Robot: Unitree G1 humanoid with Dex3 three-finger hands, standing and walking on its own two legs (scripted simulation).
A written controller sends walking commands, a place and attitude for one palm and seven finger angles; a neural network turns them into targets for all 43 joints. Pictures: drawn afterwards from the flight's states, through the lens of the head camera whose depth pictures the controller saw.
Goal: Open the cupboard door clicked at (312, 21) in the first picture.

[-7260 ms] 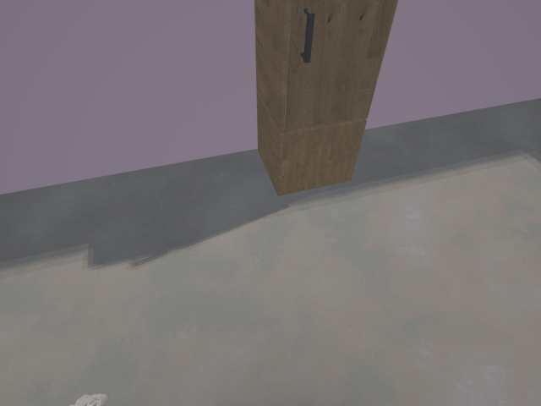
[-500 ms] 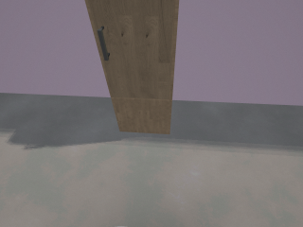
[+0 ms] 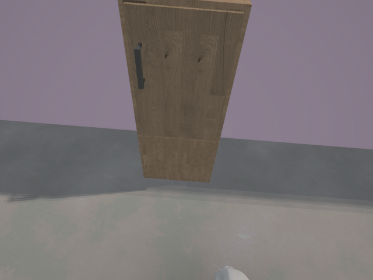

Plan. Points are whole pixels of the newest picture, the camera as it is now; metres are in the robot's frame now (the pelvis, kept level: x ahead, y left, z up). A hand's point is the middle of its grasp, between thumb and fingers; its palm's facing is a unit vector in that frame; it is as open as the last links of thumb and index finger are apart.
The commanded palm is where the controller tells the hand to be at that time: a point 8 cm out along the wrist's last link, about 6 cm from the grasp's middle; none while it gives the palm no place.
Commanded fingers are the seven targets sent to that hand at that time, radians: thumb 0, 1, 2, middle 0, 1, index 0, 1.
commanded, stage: take the last steps up to it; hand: left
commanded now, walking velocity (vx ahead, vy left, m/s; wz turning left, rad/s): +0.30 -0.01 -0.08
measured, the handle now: (140, 66) +0.80 +0.22 +0.04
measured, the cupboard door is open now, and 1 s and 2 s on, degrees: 0 0 0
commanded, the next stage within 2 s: come to a stop and stand still in 0.44 s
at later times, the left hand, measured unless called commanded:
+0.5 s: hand (133, 244) +0.24 +0.15 -0.17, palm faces +0.02 -0.97 -0.24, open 7.1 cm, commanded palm none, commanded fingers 0.00 0.90 0.90 -0.20 -0.30 -0.20 -0.30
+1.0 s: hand (130, 231) +0.28 +0.17 -0.18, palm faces +0.00 -0.97 -0.26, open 7.4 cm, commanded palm none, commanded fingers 0.00 0.90 0.90 -0.20 -0.30 -0.20 -0.30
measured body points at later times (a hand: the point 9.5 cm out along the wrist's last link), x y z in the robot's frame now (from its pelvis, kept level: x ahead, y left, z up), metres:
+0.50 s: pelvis +0.19 -0.04 +0.00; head +0.20 -0.05 +0.45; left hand +0.24 +0.20 -0.15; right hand +0.19 -0.26 -0.17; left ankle +0.22 +0.12 -0.68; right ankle +0.20 -0.11 -0.74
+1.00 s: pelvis +0.23 -0.03 -0.01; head +0.27 -0.04 +0.44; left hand +0.28 +0.22 -0.16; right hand +0.32 -0.26 -0.17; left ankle +0.32 +0.12 -0.74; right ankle +0.21 -0.15 -0.72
